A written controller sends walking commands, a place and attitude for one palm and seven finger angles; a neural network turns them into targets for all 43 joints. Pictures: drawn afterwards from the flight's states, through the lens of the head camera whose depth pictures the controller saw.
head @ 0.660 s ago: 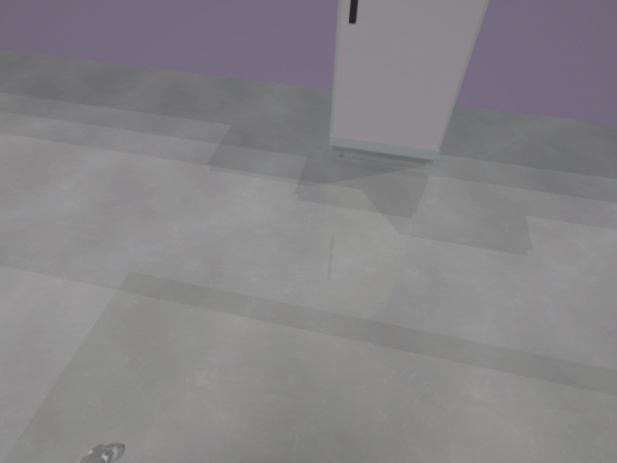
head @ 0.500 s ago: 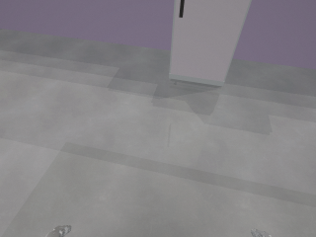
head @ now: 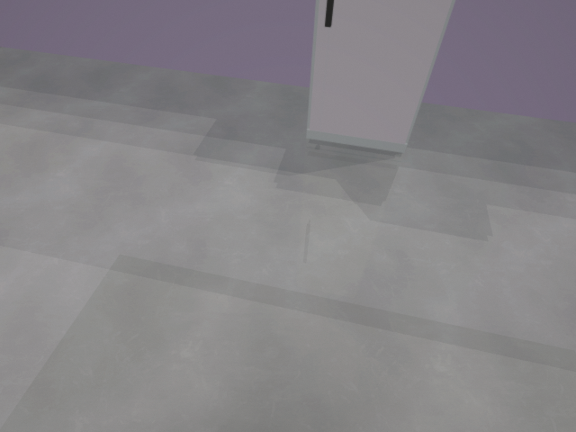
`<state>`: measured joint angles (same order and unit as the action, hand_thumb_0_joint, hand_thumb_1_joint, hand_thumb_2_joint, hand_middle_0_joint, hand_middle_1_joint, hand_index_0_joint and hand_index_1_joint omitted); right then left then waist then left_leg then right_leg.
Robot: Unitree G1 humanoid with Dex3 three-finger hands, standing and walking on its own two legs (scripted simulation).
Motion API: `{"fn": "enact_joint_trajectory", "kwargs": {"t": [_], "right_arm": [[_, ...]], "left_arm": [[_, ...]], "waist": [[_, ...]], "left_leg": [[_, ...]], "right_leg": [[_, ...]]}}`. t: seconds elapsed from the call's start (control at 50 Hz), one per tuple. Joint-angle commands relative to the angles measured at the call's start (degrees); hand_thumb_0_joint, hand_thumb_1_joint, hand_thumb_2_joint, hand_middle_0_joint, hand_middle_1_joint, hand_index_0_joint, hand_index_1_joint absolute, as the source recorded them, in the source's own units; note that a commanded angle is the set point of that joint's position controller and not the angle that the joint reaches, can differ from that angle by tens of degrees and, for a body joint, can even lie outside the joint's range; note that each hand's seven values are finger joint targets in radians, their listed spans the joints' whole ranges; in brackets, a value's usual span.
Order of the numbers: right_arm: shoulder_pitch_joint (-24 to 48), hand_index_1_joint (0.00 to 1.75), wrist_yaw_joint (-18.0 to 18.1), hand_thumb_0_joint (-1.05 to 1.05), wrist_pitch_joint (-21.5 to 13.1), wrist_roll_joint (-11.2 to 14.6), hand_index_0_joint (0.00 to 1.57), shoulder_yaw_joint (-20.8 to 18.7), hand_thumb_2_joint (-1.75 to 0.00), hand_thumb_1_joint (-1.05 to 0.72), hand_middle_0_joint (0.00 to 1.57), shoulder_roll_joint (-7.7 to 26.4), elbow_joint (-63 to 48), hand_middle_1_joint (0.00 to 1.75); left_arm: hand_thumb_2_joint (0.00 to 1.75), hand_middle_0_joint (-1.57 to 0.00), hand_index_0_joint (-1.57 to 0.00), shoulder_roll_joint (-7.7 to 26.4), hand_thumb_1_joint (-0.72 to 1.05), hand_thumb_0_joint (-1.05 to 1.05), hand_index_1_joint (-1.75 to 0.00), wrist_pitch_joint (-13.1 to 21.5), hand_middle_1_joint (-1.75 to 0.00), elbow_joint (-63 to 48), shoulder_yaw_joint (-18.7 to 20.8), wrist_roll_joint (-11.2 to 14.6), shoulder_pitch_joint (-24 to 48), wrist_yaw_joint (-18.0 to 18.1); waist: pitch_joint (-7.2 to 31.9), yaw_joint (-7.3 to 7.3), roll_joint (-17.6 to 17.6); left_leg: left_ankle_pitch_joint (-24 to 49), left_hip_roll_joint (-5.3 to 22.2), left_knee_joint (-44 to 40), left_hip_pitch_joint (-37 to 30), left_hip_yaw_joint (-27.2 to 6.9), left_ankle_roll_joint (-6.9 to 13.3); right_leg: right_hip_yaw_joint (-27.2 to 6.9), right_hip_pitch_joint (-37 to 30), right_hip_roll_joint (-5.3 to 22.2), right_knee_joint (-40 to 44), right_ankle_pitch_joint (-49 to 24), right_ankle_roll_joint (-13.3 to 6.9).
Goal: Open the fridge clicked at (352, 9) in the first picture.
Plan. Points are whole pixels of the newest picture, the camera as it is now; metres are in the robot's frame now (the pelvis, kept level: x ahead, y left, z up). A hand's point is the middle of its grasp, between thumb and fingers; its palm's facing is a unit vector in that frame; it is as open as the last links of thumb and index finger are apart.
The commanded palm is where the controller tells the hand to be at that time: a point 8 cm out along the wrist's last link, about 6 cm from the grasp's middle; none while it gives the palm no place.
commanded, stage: stand and wait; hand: left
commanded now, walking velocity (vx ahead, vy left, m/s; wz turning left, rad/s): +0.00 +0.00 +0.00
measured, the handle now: out of the picture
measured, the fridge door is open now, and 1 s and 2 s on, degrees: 0 0 0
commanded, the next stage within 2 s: look at it before walking up in 0.16 s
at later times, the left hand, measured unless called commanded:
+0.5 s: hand out of the picture +0.07 +0.24 -0.15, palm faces -0.04 -0.94 -0.33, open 7.4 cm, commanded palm none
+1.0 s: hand out of the picture +0.05 +0.24 -0.16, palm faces -0.03 -0.95 -0.32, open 7.4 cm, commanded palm none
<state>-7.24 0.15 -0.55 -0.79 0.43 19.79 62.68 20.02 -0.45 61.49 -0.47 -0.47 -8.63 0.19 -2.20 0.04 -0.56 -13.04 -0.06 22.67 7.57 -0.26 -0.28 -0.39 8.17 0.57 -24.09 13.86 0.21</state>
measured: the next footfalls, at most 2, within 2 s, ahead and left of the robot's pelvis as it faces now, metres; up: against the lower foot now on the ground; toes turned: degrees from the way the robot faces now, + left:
right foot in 1.52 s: +0.27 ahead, -0.15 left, +0.00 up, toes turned -14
left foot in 1.92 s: +0.47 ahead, +0.08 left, +0.00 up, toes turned +6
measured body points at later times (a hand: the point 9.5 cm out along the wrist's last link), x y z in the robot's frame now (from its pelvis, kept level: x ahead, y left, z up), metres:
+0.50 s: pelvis -0.01 +0.00 +0.00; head -0.01 +0.00 +0.45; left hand +0.07 +0.29 -0.13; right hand +0.06 -0.30 -0.13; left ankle -0.01 +0.12 -0.74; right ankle -0.01 -0.12 -0.74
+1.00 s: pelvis -0.01 +0.00 +0.00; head -0.01 +0.00 +0.45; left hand +0.05 +0.29 -0.14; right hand +0.06 -0.29 -0.14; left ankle -0.01 +0.12 -0.74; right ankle -0.01 -0.12 -0.74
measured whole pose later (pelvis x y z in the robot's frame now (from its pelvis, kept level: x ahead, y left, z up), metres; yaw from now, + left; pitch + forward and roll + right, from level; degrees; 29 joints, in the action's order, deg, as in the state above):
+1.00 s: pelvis -0.01 +0.00 +0.00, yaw -1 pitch -2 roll +0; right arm -8.3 -0.1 -0.1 -1.3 0.7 18.1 63.8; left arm 18.3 -0.5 62.4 -0.7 -0.9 -10.6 0.5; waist -0.4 -0.2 -0.3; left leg -13.5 0.6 23.4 8.5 0.4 -0.5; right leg -1.0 9.0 0.0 -23.7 13.1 0.1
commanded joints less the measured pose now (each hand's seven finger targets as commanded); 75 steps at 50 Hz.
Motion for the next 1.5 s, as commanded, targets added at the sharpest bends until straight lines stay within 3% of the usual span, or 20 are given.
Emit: {"fn": "enact_joint_trajectory", "kwargs": {"t": [0.0,0.22,0.86,0.9,0.94,0.98,1.1,1.14,1.18,1.2,1.22,1.24,1.26,1.28,1.32,1.36,1.4,1.44,1.46,1.48], "right_arm": [[3.60,0.30,0.74,0.00,-1.48,0.30,0.20,-2.40,-0.90,-0.90,0.20,11.72,-3.54,0.30],[3.23,0.30,0.57,0.00,-1.40,0.32,0.20,-2.42,-0.90,-0.90,0.20,11.62,-2.74,0.30],[3.09,0.30,0.49,0.00,-1.36,0.43,0.20,-2.32,-0.90,-0.90,0.20,11.67,-2.22,0.30],[-0.90,0.30,0.17,0.00,-0.29,-0.13,0.20,-0.53,-0.90,-0.90,0.20,3.79,-0.48,0.30],[-2.76,0.30,-0.10,0.00,0.37,-0.52,0.20,-0.90,-0.90,-0.90,0.20,3.68,-0.42,0.30],[-3.82,0.30,-0.18,0.00,0.38,-0.77,0.20,-1.25,-0.90,-0.90,0.20,3.84,-0.89,0.30],[-8.11,0.30,-0.05,0.00,-1.46,-0.40,0.20,-1.86,-0.90,-0.90,0.20,1.34,-1.96,0.30],[-9.63,0.30,0.01,0.00,-1.85,-0.29,0.20,-2.21,-0.90,-0.90,0.20,0.32,-2.09,0.30],[-13.95,0.30,0.36,0.00,-2.71,-0.21,0.20,-2.36,-0.90,-0.90,0.20,-0.36,-1.06,0.30],[-19.02,0.30,0.70,0.00,-3.21,-0.38,0.20,-2.82,-0.90,-0.90,0.20,1.09,0.57,0.30],[-25.66,0.30,1.23,0.00,-3.70,-0.64,0.20,-3.68,-0.90,-0.90,0.20,2.79,2.63,0.30],[-29.35,0.30,1.70,0.00,-3.89,-0.76,0.20,-3.42,-0.90,-0.90,0.20,1.26,4.03,0.30],[-29.58,0.30,2.04,0.00,-4.12,-0.77,0.20,-2.99,-0.90,-0.90,0.20,-0.19,4.09,0.30],[-27.93,0.30,2.16,0.00,-4.26,-0.90,0.20,-2.90,-0.90,-0.90,0.20,-0.83,3.73,0.30],[-24.41,0.30,2.32,0.00,-4.55,-0.99,0.20,-3.12,-0.90,-0.90,0.20,-1.17,3.08,0.30],[-23.29,0.30,2.31,0.00,-4.65,-0.99,0.20,-3.00,-0.90,-0.90,0.20,-2.02,3.15,0.30],[-22.87,0.30,2.23,0.00,-4.56,-0.75,0.20,-2.89,-0.90,-0.90,0.20,-2.16,3.66,0.30],[-21.17,0.30,2.17,0.00,-4.40,-0.05,0.20,-3.23,-0.90,-0.90,0.20,-1.15,3.94,0.30],[-20.25,0.30,1.85,0.00,-4.47,0.27,0.20,-3.38,-0.90,-0.90,0.20,-1.35,3.56,0.30],[-20.70,0.30,1.04,0.00,-4.64,0.69,0.20,-3.00,-0.90,-0.90,0.20,-4.13,2.72,0.30]], "left_arm": [[0.90,-0.20,-0.20,11.60,0.90,0.00,-0.30,1.71,-0.30,-3.43,2.42,-0.01,3.23,0.45],[0.90,-0.20,-0.20,11.43,0.90,0.00,-0.30,1.73,-0.30,-3.10,2.38,-0.15,3.29,0.44],[0.90,-0.20,-0.20,11.52,0.90,0.00,-0.30,1.99,-0.30,-2.48,2.15,-0.17,2.53,0.38],[0.90,-0.20,-0.20,4.05,0.90,0.00,-0.30,0.89,-0.30,-0.47,0.62,-0.15,-2.14,0.65],[0.90,-0.20,-0.20,4.43,0.90,0.00,-0.30,0.18,-0.30,-0.32,0.97,-0.56,-4.25,0.20],[0.90,-0.20,-0.20,4.52,0.90,0.00,-0.30,-0.06,-0.30,-1.04,1.65,-0.80,-5.57,-0.33],[0.90,-0.20,-0.20,2.70,0.90,0.00,-0.30,1.33,-0.30,-1.47,2.95,-0.64,-11.32,-0.63],[0.90,-0.20,-0.20,1.83,0.90,0.00,-0.30,1.60,-0.30,-1.64,3.42,-0.77,-11.62,-0.48],[0.90,-0.20,-0.20,-0.09,0.90,0.00,-0.30,2.13,-0.30,-1.92,3.57,-0.64,-11.52,-0.45],[0.90,-0.20,-0.20,-2.23,0.90,0.00,-0.30,2.35,-0.30,-2.72,3.32,-0.61,-9.56,-0.58],[0.90,-0.20,-0.20,-4.28,0.90,0.00,-0.30,3.07,-0.30,-4.92,2.89,-0.55,-4.98,-0.60],[0.90,-0.20,-0.20,-3.91,0.90,0.00,-0.30,3.64,-0.30,-6.86,2.82,-0.74,-0.30,-0.38],[0.90,-0.20,-0.20,-4.17,0.90,0.00,-0.30,3.84,-0.30,-7.12,3.13,-0.75,1.68,-0.54],[0.90,-0.20,-0.20,-5.10,0.90,0.00,-0.30,3.65,-0.30,-7.12,3.24,-0.73,2.17,-0.90],[0.90,-0.20,-0.20,-6.70,0.90,0.00,-0.30,3.02,-0.30,-7.24,3.33,-0.63,2.21,-1.77],[0.90,-0.20,-0.20,-8.61,0.90,0.00,-0.30,2.74,-0.30,-7.24,3.22,-0.68,2.34,-2.38],[0.90,-0.20,-0.20,-9.11,0.90,0.00,-0.30,2.73,-0.30,-6.47,3.28,-0.58,0.00,-2.44],[0.90,-0.20,-0.20,-7.51,0.90,0.00,-0.30,2.80,-0.30,-3.00,4.05,-0.70,-9.95,-1.94],[0.90,-0.20,-0.20,-4.93,0.90,0.00,-0.30,3.23,-0.30,-0.69,4.72,-1.03,-17.80,-1.52],[0.90,-0.20,-0.20,0.30,0.90,0.00,-0.30,4.08,-0.30,1.01,6.11,-1.47,-24.91,-0.64]], "waist": [[4.12,-0.23,0.41],[2.59,-0.33,0.43],[3.30,-0.19,0.45],[4.43,-0.16,-0.32],[-0.05,-0.39,-1.55],[-4.32,-0.51,-1.68],[-3.63,-0.49,-2.28],[-6.52,0.21,-2.09],[-5.88,1.77,2.17],[-4.55,4.05,9.69],[-4.55,6.53,17.70],[-6.89,7.69,13.45],[-7.71,7.35,8.78],[-8.12,6.16,7.19],[-8.18,3.96,6.58],[-7.75,2.81,8.11],[-5.85,1.02,9.07],[-0.69,-4.07,6.74],[2.93,-7.72,4.31],[7.68,-10.34,-4.10]], "left_leg": [[9.16,6.67,-3.85,-0.01,-4.82,2.14],[6.41,6.69,-4.91,0.77,-5.30,2.02],[7.51,6.92,-5.21,-0.53,-5.27,1.74],[0.25,6.18,-3.94,-0.79,-3.37,0.52],[-13.08,4.99,-3.01,3.53,-2.63,0.66],[-18.94,4.73,-2.23,7.79,-2.75,1.17],[-15.35,4.68,5.08,10.21,-1.21,2.43],[-16.49,4.42,7.13,11.28,-0.64,2.56],[-12.61,6.90,4.31,5.83,-3.88,4.28],[-8.63,12.09,-1.84,-2.42,-11.01,6.93],[2.24,19.49,-7.06,-13.00,-21.31,11.34],[15.57,23.30,-7.39,-17.11,-24.26,14.34],[23.70,23.96,-6.13,-17.04,-21.89,14.88],[24.36,23.15,-6.15,-15.13,-18.30,14.10],[17.73,20.80,-7.98,-10.44,-12.75,12.11],[16.54,16.41,-8.84,-6.14,-5.45,9.45],[24.80,13.97,-6.26,-2.90,-0.62,8.03],[35.47,12.50,3.81,-0.18,3.16,6.39],[33.84,10.26,13.65,3.43,5.30,4.67],[18.82,7.65,29.91,14.57,7.37,2.80]], "right_leg": [[-5.29,-0.22,6.39,4.56,-8.81,-2.06],[-5.76,1.26,6.17,5.83,-5.08,-2.00],[-5.92,0.94,6.35,6.87,-6.54,-1.83],[-6.05,1.25,6.04,7.06,3.08,-0.97],[-8.01,4.80,5.49,7.93,16.24,-1.78],[-9.47,7.67,5.00,7.36,21.89,-2.92],[-11.75,5.86,5.82,2.86,17.86,-6.10],[-12.83,8.50,6.11,1.60,18.26,-7.03],[-9.34,12.43,3.59,-6.15,11.10,-6.22],[-2.54,19.09,-0.48,-17.60,6.21,-4.38],[4.14,30.83,-2.76,-29.95,10.59,-2.42],[1.62,38.53,0.08,-36.98,16.88,-2.15],[0.21,39.96,2.95,-39.37,16.93,-2.25],[0.10,38.85,4.56,-38.71,16.58,-2.22],[1.79,34.09,5.83,-32.21,14.47,-1.96],[5.94,26.70,4.58,-23.08,9.18,-1.77],[9.85,16.12,1.54,-15.25,3.51,-2.44],[11.55,1.59,-1.45,-10.76,-3.00,-3.96],[10.44,-8.51,-1.12,-8.36,-5.10,-4.62],[-1.97,-20.05,9.90,-4.63,0.55,-8.23]]}}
